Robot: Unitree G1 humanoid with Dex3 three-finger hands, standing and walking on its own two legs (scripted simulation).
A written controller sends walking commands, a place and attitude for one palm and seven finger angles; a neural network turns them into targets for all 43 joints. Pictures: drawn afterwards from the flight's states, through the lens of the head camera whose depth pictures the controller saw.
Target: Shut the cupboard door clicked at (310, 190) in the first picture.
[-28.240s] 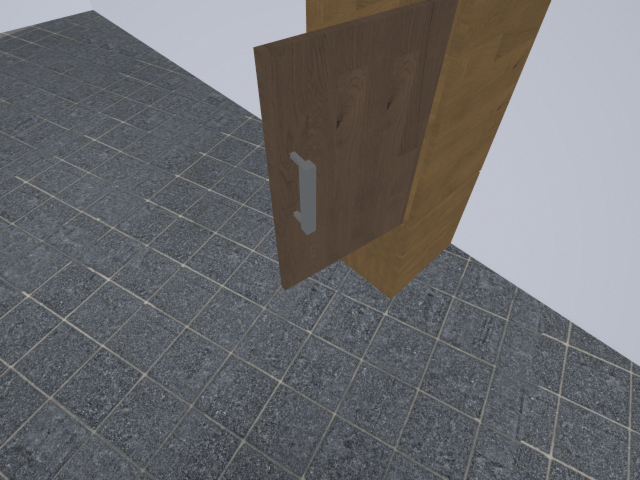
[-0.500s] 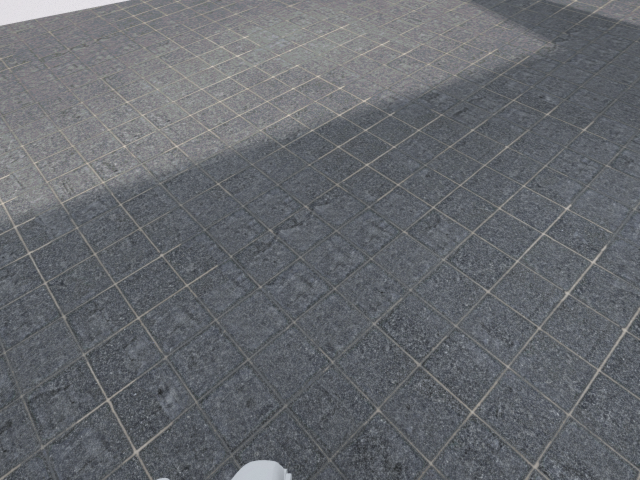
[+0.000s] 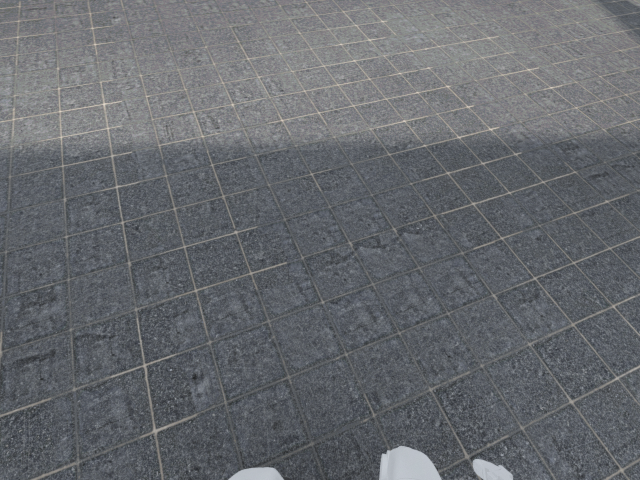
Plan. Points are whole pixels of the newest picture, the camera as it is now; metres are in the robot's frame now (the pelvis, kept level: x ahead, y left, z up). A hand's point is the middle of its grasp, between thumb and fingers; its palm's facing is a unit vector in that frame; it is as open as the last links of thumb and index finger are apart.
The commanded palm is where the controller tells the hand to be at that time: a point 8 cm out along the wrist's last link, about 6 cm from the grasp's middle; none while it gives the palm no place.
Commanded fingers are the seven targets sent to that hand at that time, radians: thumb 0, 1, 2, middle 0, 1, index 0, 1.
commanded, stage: walk to a spot facing it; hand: left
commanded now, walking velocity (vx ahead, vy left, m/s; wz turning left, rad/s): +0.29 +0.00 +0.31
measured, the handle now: out of the picture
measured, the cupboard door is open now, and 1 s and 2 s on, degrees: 52 52 52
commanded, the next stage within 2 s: turn to face it in 0.12 s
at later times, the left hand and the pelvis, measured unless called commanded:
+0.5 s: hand (262, 374) +0.27 +0.11 -0.15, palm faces +0.04 -0.98 -0.20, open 7.2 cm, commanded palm none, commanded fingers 0.00 0.90 0.90 -0.20 -0.30 -0.20 -0.30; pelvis +0.19 -0.06 +0.01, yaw +1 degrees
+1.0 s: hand (231, 334) +0.34 +0.17 -0.16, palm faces -0.19 -0.96 -0.20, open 7.4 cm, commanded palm none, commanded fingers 0.00 0.90 0.90 -0.20 -0.30 -0.20 -0.30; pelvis +0.22 -0.02 +0.01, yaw -16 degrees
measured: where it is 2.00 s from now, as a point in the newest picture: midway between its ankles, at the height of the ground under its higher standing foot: (331, 456)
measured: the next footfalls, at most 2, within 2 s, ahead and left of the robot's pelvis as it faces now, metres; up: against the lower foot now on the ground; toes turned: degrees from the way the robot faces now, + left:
right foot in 0.32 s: +0.26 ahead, -0.15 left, +0.00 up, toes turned +0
left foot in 0.78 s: +0.29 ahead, +0.07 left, +0.00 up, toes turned -7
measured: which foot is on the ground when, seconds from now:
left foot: down 0.00-0.34, up 0.36-0.76, down 0.78-1.00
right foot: up 0.00-0.30, down 0.32-0.78, up 0.80-1.00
